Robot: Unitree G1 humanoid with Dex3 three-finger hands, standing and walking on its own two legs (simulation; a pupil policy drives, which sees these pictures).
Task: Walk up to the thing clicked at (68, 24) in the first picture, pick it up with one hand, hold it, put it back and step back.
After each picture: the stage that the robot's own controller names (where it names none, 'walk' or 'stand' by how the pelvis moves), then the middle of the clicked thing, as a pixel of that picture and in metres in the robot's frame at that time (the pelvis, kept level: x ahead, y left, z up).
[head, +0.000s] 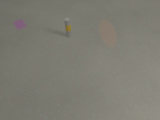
stand; (68, 28) +1.58 +0.27 -0.65
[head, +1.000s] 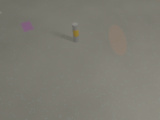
walk; (75, 32) +1.45 +0.26 -0.65
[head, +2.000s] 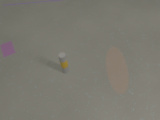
walk; (64, 63) +0.91 +0.31 -0.65
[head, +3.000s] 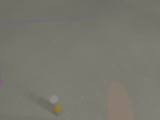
walk; (56, 106) +0.53 +0.29 -0.64
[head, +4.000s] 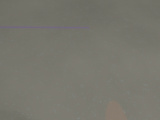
stand; out of the picture +0.34 +0.17 -0.64
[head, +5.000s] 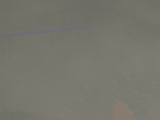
stand; out of the picture +0.30 +0.21 -0.66
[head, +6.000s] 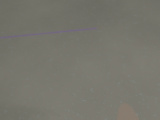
stand; out of the picture +0.29 +0.19 -0.66
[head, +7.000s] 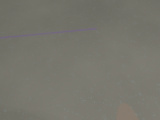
stand; out of the picture +0.30 +0.20 -0.66
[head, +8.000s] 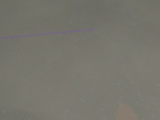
stand; out of the picture +0.29 +0.20 -0.66
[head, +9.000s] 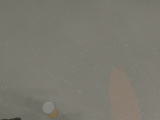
go down; (51, 111) +0.32 +0.20 -0.54
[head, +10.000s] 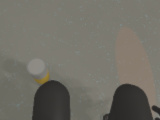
go down; (40, 74) +0.38 +0.23 -0.25
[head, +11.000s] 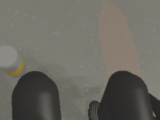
close in; (12, 64) +0.36 +0.25 -0.19
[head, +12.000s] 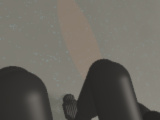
close; out of the picture +0.36 +0.27 -0.15
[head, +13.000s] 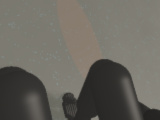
close; out of the picture +0.36 +0.28 -0.15
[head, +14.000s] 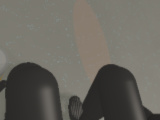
lift; out of the picture +0.31 +0.26 -0.14
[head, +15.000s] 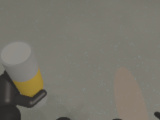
lift; (29, 80) +0.31 +0.19 +0.06
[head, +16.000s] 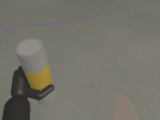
hold; (39, 76) +0.33 +0.17 +0.08
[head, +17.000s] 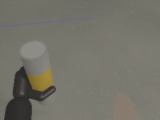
hold; (41, 77) +0.33 +0.17 +0.07
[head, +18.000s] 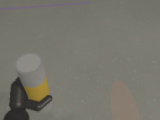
crouch; (37, 87) +0.31 +0.18 +0.01
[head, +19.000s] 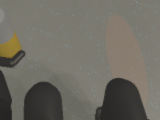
lower; (6, 43) +0.43 +0.24 -0.03
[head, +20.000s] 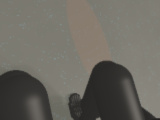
lower; out of the picture +0.39 +0.29 -0.13
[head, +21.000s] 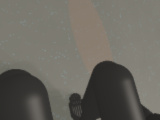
lower; out of the picture +0.38 +0.29 -0.15
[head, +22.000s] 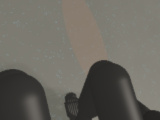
lower; out of the picture +0.37 +0.28 -0.16
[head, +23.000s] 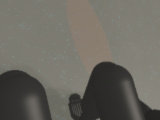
lower; out of the picture +0.36 +0.28 -0.15
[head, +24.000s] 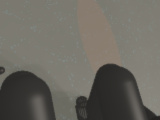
open; out of the picture +0.37 +0.29 -0.17
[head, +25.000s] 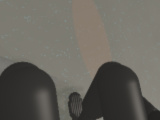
stand; (22, 75) +0.32 +0.14 -0.25
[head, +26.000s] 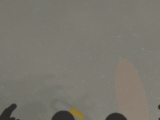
walk; (73, 114) +0.29 +0.09 -0.56
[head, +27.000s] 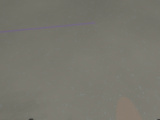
stand; out of the picture +0.26 +0.08 -0.69
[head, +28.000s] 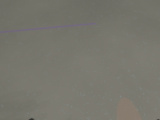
stand; out of the picture +0.26 +0.07 -0.69
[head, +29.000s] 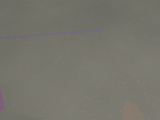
stand; out of the picture +0.30 +0.05 -0.74
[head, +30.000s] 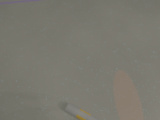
walk; (81, 114) +0.35 +0.03 -0.73
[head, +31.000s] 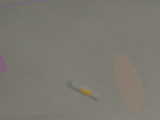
walk; (86, 89) +0.60 +0.07 -0.72
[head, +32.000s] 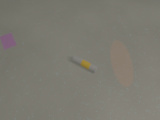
stand; (85, 63) +0.92 +0.03 -0.72
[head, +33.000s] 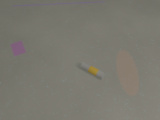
stand; (92, 70) +0.95 -0.02 -0.74
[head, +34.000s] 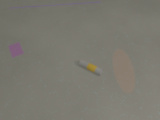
stand; (90, 67) +1.00 -0.01 -0.75
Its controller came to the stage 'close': yes
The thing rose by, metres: 0.70
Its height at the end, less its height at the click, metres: -0.09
